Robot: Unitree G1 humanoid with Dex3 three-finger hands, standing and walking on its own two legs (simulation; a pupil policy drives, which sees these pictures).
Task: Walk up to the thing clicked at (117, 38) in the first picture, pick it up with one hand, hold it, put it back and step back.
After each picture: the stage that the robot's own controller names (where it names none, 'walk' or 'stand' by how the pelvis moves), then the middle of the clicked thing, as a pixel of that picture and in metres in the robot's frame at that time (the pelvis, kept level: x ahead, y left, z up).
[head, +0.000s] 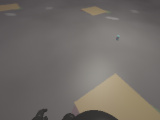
stand; (117, 37) +2.10 -0.70 -0.72
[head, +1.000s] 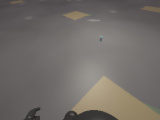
walk; (101, 38) +2.07 -0.16 -0.70
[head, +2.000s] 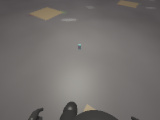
walk; (79, 46) +1.45 +0.30 -0.71
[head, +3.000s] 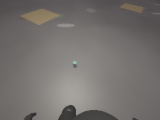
walk; (74, 64) +0.91 +0.25 -0.70
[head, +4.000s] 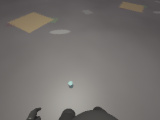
walk; (70, 84) +0.52 +0.21 -0.70
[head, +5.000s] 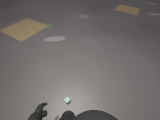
stand; (67, 100) +0.31 +0.22 -0.70
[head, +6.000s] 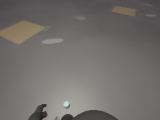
stand; (66, 105) +0.27 +0.22 -0.71
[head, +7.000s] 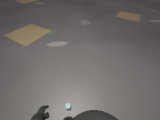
stand; (68, 106) +0.29 +0.21 -0.72
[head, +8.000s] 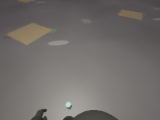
stand; (68, 105) +0.29 +0.22 -0.73
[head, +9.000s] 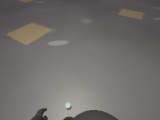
stand; (68, 106) +0.28 +0.22 -0.73
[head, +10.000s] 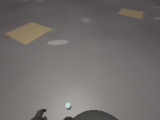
stand; (68, 106) +0.28 +0.22 -0.73
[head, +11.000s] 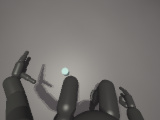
go down; (65, 72) +0.36 +0.20 -0.41
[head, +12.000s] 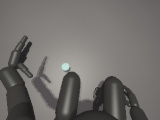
go down; (66, 67) +0.38 +0.20 -0.32
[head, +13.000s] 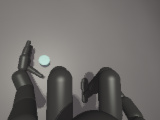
close in; (44, 61) +0.38 +0.22 -0.23
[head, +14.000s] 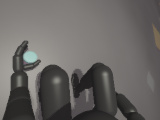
close; (29, 59) +0.38 +0.24 -0.23
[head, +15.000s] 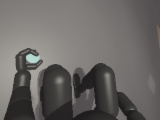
lift; (32, 59) +0.37 +0.24 -0.23
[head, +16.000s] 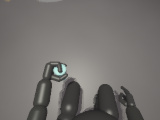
lift; (61, 72) +0.31 +0.19 -0.03
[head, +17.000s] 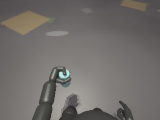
hold; (65, 78) +0.30 +0.17 -0.02
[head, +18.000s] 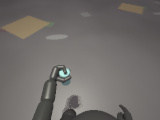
hold; (65, 77) +0.32 +0.17 -0.01
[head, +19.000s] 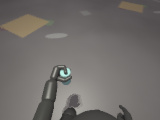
crouch; (65, 76) +0.32 +0.17 -0.01
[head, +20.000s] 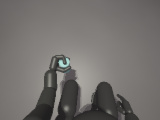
crouch; (65, 65) +0.38 +0.17 -0.09
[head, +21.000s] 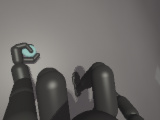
lower; (30, 54) +0.42 +0.22 -0.23
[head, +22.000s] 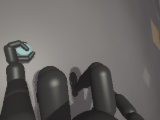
lower; (23, 52) +0.41 +0.25 -0.23
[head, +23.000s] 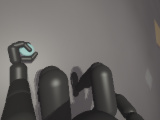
lower; (26, 52) +0.41 +0.25 -0.23
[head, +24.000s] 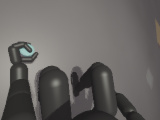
lower; (27, 53) +0.41 +0.24 -0.23
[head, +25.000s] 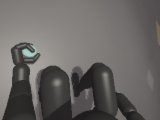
loosen; (29, 53) +0.40 +0.24 -0.23
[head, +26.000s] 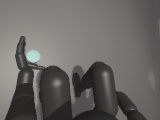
withdraw; (32, 57) +0.38 +0.21 -0.23
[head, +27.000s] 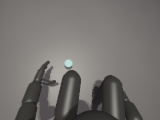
walk; (68, 64) +0.40 +0.17 -0.30
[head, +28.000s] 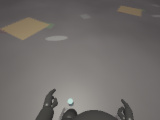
stand; (70, 102) +0.32 +0.16 -0.65
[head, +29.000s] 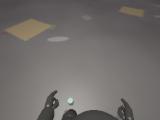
stand; (70, 101) +0.33 +0.17 -0.67
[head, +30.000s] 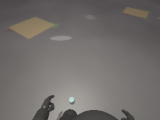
stand; (71, 100) +0.33 +0.17 -0.69
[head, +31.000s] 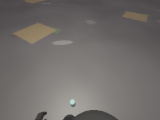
walk; (72, 103) +0.34 +0.17 -0.72
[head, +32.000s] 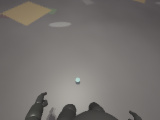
walk; (77, 81) +0.50 +0.09 -0.70
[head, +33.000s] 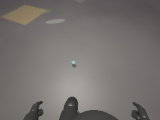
walk; (73, 64) +0.80 +0.27 -0.68
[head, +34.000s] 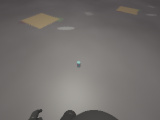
stand; (78, 64) +0.99 +0.19 -0.71
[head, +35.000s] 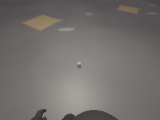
stand; (79, 65) +0.99 +0.18 -0.72
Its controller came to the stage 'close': yes
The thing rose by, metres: 0.71
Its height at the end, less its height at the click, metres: +0.00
